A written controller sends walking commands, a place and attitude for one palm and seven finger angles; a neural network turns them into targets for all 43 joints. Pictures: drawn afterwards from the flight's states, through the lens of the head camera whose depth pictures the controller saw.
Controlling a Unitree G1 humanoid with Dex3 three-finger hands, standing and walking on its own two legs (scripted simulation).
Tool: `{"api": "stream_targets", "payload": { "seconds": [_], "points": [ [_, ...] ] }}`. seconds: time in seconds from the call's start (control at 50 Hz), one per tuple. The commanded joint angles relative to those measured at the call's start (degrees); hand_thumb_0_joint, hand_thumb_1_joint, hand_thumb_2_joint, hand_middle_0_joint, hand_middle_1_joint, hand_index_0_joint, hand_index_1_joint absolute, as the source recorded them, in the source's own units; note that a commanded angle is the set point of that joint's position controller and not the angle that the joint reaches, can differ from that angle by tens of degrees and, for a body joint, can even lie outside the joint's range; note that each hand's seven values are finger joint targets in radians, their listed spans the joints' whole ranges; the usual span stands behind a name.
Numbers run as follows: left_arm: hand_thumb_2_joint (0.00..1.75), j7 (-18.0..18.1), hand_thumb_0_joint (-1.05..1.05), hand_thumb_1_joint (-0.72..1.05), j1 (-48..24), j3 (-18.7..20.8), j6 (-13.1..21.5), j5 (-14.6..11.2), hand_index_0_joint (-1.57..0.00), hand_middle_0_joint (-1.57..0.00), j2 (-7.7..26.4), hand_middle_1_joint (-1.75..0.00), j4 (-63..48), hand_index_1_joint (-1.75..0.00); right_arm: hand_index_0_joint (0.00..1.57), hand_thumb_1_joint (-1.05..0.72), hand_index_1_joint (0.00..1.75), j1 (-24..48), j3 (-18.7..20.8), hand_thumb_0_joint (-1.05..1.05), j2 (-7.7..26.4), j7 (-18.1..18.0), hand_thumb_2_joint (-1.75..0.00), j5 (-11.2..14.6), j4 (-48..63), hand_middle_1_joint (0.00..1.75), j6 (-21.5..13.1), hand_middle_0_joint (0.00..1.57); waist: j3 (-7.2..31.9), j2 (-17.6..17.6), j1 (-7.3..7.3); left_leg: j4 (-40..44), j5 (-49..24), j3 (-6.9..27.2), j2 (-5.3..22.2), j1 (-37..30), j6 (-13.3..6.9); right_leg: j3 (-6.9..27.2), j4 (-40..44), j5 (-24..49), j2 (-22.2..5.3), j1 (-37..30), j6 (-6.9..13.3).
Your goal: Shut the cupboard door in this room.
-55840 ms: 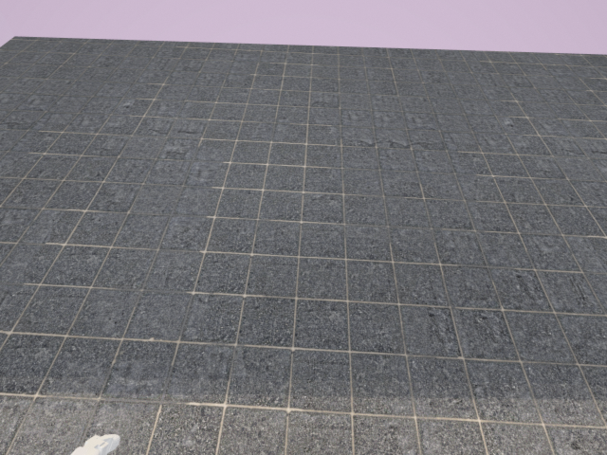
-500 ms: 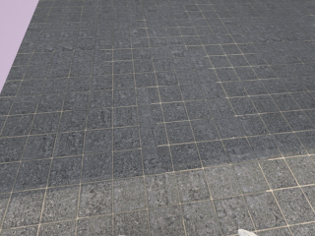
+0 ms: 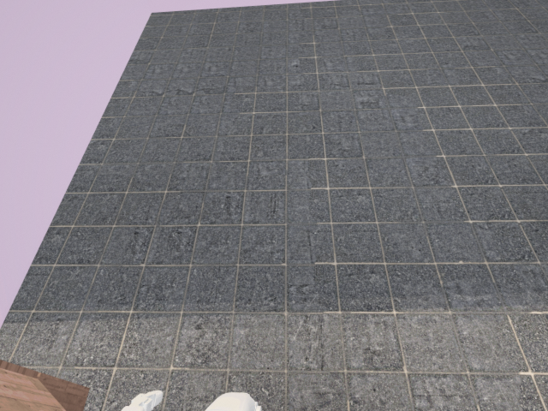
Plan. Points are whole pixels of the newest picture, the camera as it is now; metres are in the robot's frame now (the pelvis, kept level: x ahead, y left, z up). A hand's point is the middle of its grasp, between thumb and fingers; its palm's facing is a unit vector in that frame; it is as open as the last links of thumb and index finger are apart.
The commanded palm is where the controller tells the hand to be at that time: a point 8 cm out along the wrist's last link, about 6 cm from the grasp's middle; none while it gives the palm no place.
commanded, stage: turn or walk to find it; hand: left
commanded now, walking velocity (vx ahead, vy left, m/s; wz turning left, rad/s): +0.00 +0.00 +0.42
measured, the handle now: out of the picture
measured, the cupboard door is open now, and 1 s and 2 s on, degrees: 55 55 55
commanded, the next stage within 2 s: stand and wait in 0.68 s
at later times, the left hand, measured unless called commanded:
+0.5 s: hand out of the picture +0.02 +0.26 -0.16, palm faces +0.26 -0.93 -0.25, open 7.4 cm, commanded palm none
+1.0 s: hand out of the picture -0.01 +0.19 -0.16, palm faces +0.42 -0.88 -0.23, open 7.3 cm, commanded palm none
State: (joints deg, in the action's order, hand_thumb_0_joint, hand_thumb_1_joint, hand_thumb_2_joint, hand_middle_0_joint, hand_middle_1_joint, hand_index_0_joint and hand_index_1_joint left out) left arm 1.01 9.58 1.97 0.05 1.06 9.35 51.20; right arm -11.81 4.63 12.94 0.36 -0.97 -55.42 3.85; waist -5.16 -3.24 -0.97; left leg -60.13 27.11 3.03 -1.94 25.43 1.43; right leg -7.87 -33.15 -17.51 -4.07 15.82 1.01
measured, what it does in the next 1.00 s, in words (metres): steps on the spot, turning left: left foot, then right foot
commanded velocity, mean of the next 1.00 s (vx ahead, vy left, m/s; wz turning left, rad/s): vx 0.00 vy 0.00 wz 0.35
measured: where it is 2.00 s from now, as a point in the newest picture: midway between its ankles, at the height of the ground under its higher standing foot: outside the picture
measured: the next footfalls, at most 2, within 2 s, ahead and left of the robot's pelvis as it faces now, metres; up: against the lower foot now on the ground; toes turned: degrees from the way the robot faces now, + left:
left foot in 0.28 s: +0.02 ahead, +0.14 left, +0.00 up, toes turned +12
right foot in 0.66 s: +0.11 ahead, -0.09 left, +0.00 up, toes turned +11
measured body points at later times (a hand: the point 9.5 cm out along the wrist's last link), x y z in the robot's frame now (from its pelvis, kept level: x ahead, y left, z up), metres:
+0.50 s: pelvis +0.02 +0.03 +0.01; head +0.05 +0.06 +0.45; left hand +0.01 +0.30 -0.14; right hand +0.16 -0.19 -0.13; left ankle -0.02 +0.14 -0.73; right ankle +0.02 -0.11 -0.67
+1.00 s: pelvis +0.04 +0.01 +0.01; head +0.08 +0.02 +0.45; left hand -0.03 +0.24 -0.14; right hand +0.19 -0.20 -0.15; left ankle -0.04 +0.12 -0.70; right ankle +0.07 -0.09 -0.73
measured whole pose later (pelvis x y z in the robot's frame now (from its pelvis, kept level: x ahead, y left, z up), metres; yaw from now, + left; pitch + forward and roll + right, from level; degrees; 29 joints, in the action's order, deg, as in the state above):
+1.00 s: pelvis +0.04 +0.01 +0.01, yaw +23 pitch +1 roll +1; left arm 1.1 14.7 2.4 0.4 1.5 9.9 55.9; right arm -9.7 3.2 11.7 0.1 -0.5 -57.6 2.6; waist -4.9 0.4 1.3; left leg -41.7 24.6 -1.4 1.2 17.8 2.7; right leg -10.7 -28.7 -16.2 -5.3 13.0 0.8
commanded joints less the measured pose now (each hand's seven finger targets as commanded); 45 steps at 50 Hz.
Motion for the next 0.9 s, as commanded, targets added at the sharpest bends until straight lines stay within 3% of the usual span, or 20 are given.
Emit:
{"api": "stream_targets", "payload": {
  "seconds": [0.0, 0.08, 0.14, 0.2, 0.22, 0.24, 0.26, 0.28, 0.32, 0.38, 0.48, 0.54, 0.6, 0.62, 0.64, 0.66, 0.68, 0.72, 0.76, 0.88],
  "points": [
    [0.9, 0.9, 0.0, 0.9, 1.6, 3.4, 0.8, 0.4, -0.2, -0.2, 11.0, -0.3, -3.4, -0.3, 0.2, -0.9, 0.3, 0.1, 0.9, 0.0, 3.2, 0.7, -0.9, 0.0, 3.8, 0.3, -1.0, 0.2, 4.5, 13.4, 1.05, -4.6, -2.4, -1.5, 3.5, 3.7, 2.0, 8.3, 14.6, 17.4, -15.0, -4.8, 5.1],
    [0.9, 0.6, 0.0, 0.9, 6.7, 3.9, 0.8, 0.5, -0.2, -0.2, 12.9, -0.3, -1.4, -0.3, 0.2, -0.9, 0.3, 3.8, 0.1, 0.0, 1.9, 0.8, -0.9, 0.3, 4.4, 0.3, -1.4, 0.2, 6.1, 13.5, 3.65, 7.4, -0.7, -4.9, 2.7, 1.8, 2.4, 6.0, 12.4, 26.6, -15.3, -10.6, 5.8],
    [0.9, 0.6, 0.0, 0.9, 7.7, 4.4, 0.6, 0.7, -0.2, -0.2, 14.0, -0.3, -0.4, -0.3, 0.2, -0.9, 0.3, 4.9, -0.5, 0.0, 1.6, 0.7, -0.9, 0.6, 4.8, 0.3, -2.1, 0.2, 7.3, 15.0, 4.47, 16.1, -0.1, -6.5, 3.0, -0.9, 2.0, 4.9, 9.7, 30.7, -16.5, -13.0, 6.2],
    [0.9, 0.5, 0.0, 0.9, 6.4, 4.6, 0.3, 0.2, -0.2, -0.2, 14.6, -0.3, 0.0, -0.3, 0.2, -0.9, 0.3, 1.2, -0.6, 0.0, 2.4, 0.5, -0.9, 0.6, 4.0, 0.3, -2.8, 0.2, 9.3, 13.8, 2.09, 28.9, -8.8, -8.4, 2.4, -9.1, 1.3, 2.1, 4.6, 28.9, -15.8, -10.8, 3.3],
    [0.9, 0.4, 0.0, 0.9, 5.7, 4.6, 0.0, -0.2, -0.2, -0.2, 14.2, -0.3, -0.1, -0.3, 0.2, -0.9, 0.3, -1.2, -0.3, 0.0, 3.8, 0.6, -0.9, 0.4, 3.5, 0.3, -3.1, 0.2, 10.1, 10.2, 0.41, 36.1, -16.1, -7.9, 3.1, -16.1, 0.7, -0.1, 0.2, 24.0, -14.6, -6.3, 0.8],
    [0.9, 0.2, 0.0, 0.9, 6.3, 4.2, -0.4, -0.5, -0.2, -0.2, 11.6, -0.3, -1.1, -0.3, 0.2, -0.9, 0.3, -2.8, 0.7, 0.0, 8.1, 0.5, -0.9, 0.1, 3.7, 0.3, -3.6, 0.2, 12.0, -1.1, -0.42, 39.5, -26.2, 3.2, 11.6, -24.9, -2.8, -2.8, -9.4, 11.2, -9.6, 3.7, -2.7],
    [0.9, -0.2, 0.0, 0.9, 5.3, 2.8, -0.7, -0.7, -0.2, -0.2, 7.6, -0.3, -3.0, -0.3, 0.2, -0.9, 0.3, -5.9, 2.2, 0.0, 13.8, 0.0, -0.9, 0.0, 3.8, 0.3, -3.5, 0.2, 11.5, -15.6, -2.12, 40.5, -46.0, 19.2, 25.3, -28.6, -11.0, -2.7, -20.3, -19.7, -2.8, 16.3, -6.1],
    [0.9, 0.3, 0.0, 0.9, 1.1, 2.4, -1.4, -0.2, -0.2, -0.2, 8.2, -0.3, -3.3, -0.3, 0.2, -0.9, 0.3, -7.4, 2.3, 0.0, 13.7, -0.6, -0.9, 0.0, 2.4, 0.3, -3.2, 0.2, 10.8, -13.1, -3.85, 41.0, -41.7, 18.8, 26.2, -24.4, -14.5, 3.0, -26.6, -21.5, -3.2, 16.0, -5.4],
    [0.9, -0.2, 0.0, 0.9, -1.2, 2.9, -1.4, -0.4, -0.2, -0.2, 8.5, -0.3, -2.1, -0.3, 0.2, -0.9, 0.3, -2.4, 1.4, 0.0, 10.8, -1.6, -0.9, -0.4, 3.2, 0.3, -3.2, 0.2, 5.9, -10.4, -1.83, 40.9, -35.9, 14.4, 20.7, -19.0, -13.3, 6.0, -30.4, -14.0, -3.2, 17.8, -5.1],
    [0.9, -0.8, 0.0, 0.9, 1.7, 2.8, -1.4, -0.3, -0.2, -0.2, 7.8, -0.3, 0.0, -0.3, 0.2, -0.9, 0.3, 0.4, 0.5, 0.0, 8.8, -1.7, -0.9, -0.3, 3.9, 0.3, -3.8, 0.2, 5.9, -5.8, 0.5, 40.0, -39.6, 8.0, 16.0, -19.2, -10.4, 5.2, -28.2, -8.1, -2.0, 15.6, -5.7],
    [0.9, -0.6, 0.0, 0.9, 0.0, 2.3, -1.5, -0.6, -0.2, -0.2, 7.3, -0.3, -1.1, -0.3, 0.2, -0.9, 0.3, -1.4, 0.9, 0.0, 9.2, -1.6, -0.9, -0.3, 3.8, 0.3, -3.5, 0.2, 6.6, -6.0, -0.59, 38.8, -41.7, 9.7, 15.7, -20.2, -11.1, 4.8, -19.3, -8.8, -0.4, 12.9, -6.1],
    [0.9, -0.5, 0.0, 0.9, 0.7, 2.2, -1.1, -0.7, -0.2, -0.2, 7.0, -0.3, -1.5, -0.3, 0.2, -0.9, 0.3, -0.1, 1.2, 0.0, 9.4, -1.4, -0.9, -0.5, 4.4, 0.3, -3.1, 0.2, 6.6, -6.8, -0.24, 37.1, -41.4, 11.3, 14.7, -16.7, -10.5, 3.4, -10.5, -7.8, 1.4, 6.8, -5.7],
    [0.9, -0.3, 0.0, 0.9, 5.7, 2.5, -0.3, -0.8, -0.2, -0.2, 7.5, -0.3, -0.5, -0.3, 0.2, -0.9, 0.3, 2.1, 1.4, 0.0, 9.0, -1.2, -0.9, -0.2, 5.0, 0.3, -2.8, 0.2, 7.9, -5.6, 2.43, 32.7, -36.7, 11.3, 12.0, -11.9, -7.8, 2.3, 3.7, 3.0, 2.1, -3.3, -5.1],
    [0.9, -0.1, 0.0, 0.9, 7.8, 2.8, 0.4, -0.5, -0.2, -0.2, 9.3, -0.3, -0.1, -0.3, 0.2, -0.9, 0.3, 1.7, 1.3, 0.0, 7.4, -0.9, -0.9, 0.2, 5.3, 0.3, -3.0, 0.2, 9.0, -1.5, 3.38, 28.0, -29.4, 9.7, 9.2, -7.7, -5.1, 4.9, 11.0, 9.3, -1.1, -10.1, -4.5],
    [0.9, 0.5, 0.0, 0.9, 9.2, 3.7, 1.1, 0.4, -0.2, -0.2, 14.6, -0.3, 0.0, -0.3, 0.2, -0.9, 0.3, 0.2, 0.7, 0.0, 3.7, -0.4, -0.9, 0.8, 6.1, 0.3, -3.0, 0.2, 10.3, 13.5, 3.71, 16.0, -11.1, 2.0, 1.8, 3.2, -1.0, 18.4, 14.3, 17.0, -14.8, -18.3, 0.0],
    [0.9, 0.5, 0.0, 0.9, 9.6, 4.1, 0.9, 0.3, -0.2, -0.2, 17.1, -0.3, -0.8, -0.3, 0.2, -0.9, 0.3, 1.5, 0.9, 0.0, 3.8, -0.4, -0.9, 0.6, 7.4, 0.3, -2.5, 0.2, 8.1, 18.3, 4.23, 4.0, 8.7, -0.2, -1.0, 4.9, 0.3, 24.6, 15.9, 21.9, -24.8, -11.9, 6.4],
    [0.9, 0.8, 0.0, 0.9, 8.0, 4.0, 1.1, -0.1, -0.2, -0.2, 15.0, -0.3, -0.9, -0.3, 0.2, -0.9, 0.3, 1.7, 1.2, 0.0, 5.1, -0.5, -0.9, 0.1, 6.1, 0.3, -1.5, 0.2, 6.7, 18.8, 3.93, -3.7, 7.1, 3.7, 1.2, 4.3, -0.1, 25.1, 17.5, 16.9, -22.9, -6.0, 7.8],
    [0.9, 0.7, 0.0, 0.9, 2.8, 3.2, 0.9, 0.0, -0.2, -0.2, 11.6, -0.3, -1.8, -0.3, 0.2, -0.9, 0.3, 1.0, 1.3, 0.0, 4.5, 0.0, -0.9, 0.0, 3.9, 0.3, -1.2, 0.2, 2.7, 12.1, 1.35, -9.9, -0.8, 2.7, 2.6, 4.8, 0.4, 17.4, 16.9, 12.4, -16.9, -2.5, 6.6],
    [0.9, 0.9, 0.0, 0.9, 1.4, 2.8, 1.1, 0.2, -0.2, -0.2, 10.1, -0.3, -2.2, -0.3, 0.2, -0.9, 0.3, -1.2, 0.8, 0.0, 2.8, 0.3, -0.9, 0.0, 2.3, 0.3, -1.2, 0.2, 4.0, 12.6, 0.32, -6.9, -4.3, 0.6, 3.1, 2.7, 1.1, 10.5, 15.7, 16.2, -13.8, -3.1, 4.9],
    [0.9, 0.6, 0.0, 0.9, 9.4, 3.1, 1.3, 0.5, -0.2, -0.2, 11.4, -0.3, 2.1, -0.3, 0.2, -0.9, 0.3, 3.2, -0.8, 0.0, 0.6, 0.0, -0.9, 0.4, 2.0, 0.3, -2.2, 0.2, 6.1, 13.2, 4.06, 13.6, -1.0, -5.0, 2.4, -1.2, 1.8, 9.0, 13.2, 29.9, -13.4, -11.6, 6.9]
  ]
}}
